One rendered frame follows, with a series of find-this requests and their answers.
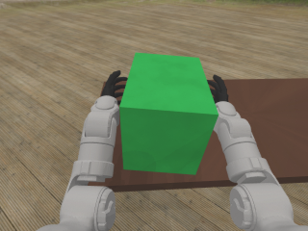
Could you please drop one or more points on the robot right upper arm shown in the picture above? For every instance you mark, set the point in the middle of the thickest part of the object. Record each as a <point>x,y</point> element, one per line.
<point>262,207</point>

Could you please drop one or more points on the robot right hand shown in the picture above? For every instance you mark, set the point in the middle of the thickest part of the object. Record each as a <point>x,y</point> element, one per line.
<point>220,91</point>

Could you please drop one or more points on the table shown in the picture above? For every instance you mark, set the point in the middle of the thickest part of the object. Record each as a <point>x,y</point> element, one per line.
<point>277,112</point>

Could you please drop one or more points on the carton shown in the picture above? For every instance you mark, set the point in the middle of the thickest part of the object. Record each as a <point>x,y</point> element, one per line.
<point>167,114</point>

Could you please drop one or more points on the robot left upper arm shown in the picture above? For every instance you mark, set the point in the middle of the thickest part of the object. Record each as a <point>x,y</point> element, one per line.
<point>86,208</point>

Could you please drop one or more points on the robot left hand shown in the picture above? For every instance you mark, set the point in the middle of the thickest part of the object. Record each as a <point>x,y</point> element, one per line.
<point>111,87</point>

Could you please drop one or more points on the robot right forearm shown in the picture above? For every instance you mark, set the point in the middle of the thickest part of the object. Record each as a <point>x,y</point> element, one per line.
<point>245,164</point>

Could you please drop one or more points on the robot left forearm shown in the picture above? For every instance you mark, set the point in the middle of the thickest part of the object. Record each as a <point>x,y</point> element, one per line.
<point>98,140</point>

